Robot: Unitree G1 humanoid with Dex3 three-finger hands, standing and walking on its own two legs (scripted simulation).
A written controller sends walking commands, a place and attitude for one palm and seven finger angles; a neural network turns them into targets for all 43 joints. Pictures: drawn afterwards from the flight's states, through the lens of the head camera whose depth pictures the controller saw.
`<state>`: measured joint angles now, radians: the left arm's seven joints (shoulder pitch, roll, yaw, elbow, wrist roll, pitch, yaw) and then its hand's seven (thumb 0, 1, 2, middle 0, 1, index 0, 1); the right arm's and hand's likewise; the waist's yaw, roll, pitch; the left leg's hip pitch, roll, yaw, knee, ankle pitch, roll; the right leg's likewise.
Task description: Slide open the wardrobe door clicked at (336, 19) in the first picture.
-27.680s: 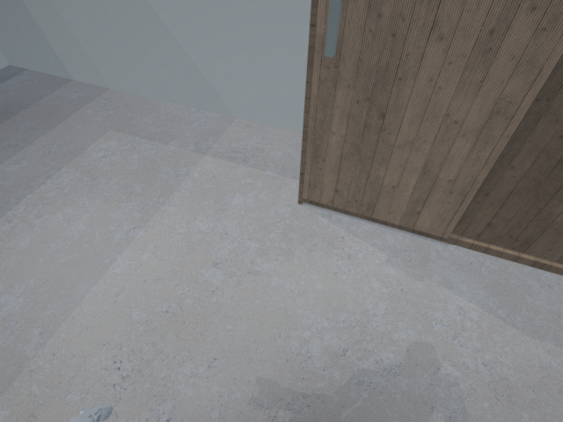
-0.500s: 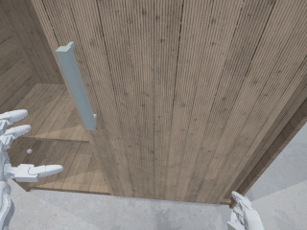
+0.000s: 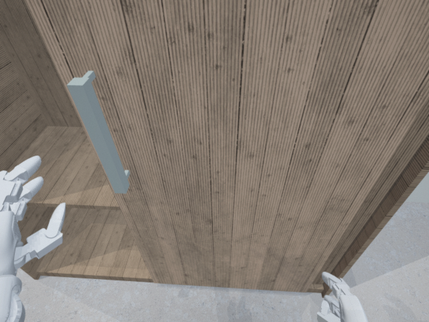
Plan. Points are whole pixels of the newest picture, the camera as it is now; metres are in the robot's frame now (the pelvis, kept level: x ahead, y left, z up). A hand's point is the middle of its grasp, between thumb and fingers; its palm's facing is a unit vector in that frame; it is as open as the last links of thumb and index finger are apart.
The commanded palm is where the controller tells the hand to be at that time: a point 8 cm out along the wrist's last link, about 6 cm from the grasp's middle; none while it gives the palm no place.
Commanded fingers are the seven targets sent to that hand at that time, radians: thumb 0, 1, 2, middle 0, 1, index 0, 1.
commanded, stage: draw the hand back to the body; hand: left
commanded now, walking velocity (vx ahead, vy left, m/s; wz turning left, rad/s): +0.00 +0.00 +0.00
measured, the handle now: (108, 138) +0.41 +0.28 +0.14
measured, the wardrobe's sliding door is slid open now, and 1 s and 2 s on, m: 0.57 0.57 0.57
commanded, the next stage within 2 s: step back with the hand held close in 0.38 s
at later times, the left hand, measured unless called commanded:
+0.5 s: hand (70, 237) +0.18 +0.23 +0.15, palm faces +0.45 -0.80 -0.38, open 7.4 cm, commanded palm +0.13 +0.27 +0.17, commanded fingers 0.00 0.90 0.90 -0.20 -0.30 -0.20 -0.30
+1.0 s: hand (25, 254) +0.15 +0.28 +0.15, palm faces +0.40 -0.77 -0.50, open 7.4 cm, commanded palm +0.09 +0.31 +0.17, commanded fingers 0.00 0.90 0.90 -0.20 -0.30 -0.20 -0.30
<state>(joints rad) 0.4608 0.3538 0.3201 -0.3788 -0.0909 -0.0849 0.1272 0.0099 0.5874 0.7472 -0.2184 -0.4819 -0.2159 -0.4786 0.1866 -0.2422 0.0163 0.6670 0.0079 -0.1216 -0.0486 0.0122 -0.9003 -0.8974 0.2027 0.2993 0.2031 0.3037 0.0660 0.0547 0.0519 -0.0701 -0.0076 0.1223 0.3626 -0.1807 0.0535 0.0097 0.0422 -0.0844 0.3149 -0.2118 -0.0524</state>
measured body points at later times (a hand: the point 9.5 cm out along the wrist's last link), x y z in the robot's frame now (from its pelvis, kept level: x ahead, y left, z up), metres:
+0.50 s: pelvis -0.01 -0.03 +0.00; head -0.03 -0.05 +0.45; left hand +0.15 +0.27 +0.17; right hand +0.18 -0.26 -0.09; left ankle +0.02 +0.08 -0.75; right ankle -0.01 -0.08 -0.75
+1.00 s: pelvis -0.05 +0.02 -0.01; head -0.04 +0.01 +0.44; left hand +0.12 +0.32 +0.17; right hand +0.11 -0.23 -0.10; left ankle +0.02 +0.08 -0.75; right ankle -0.01 -0.08 -0.75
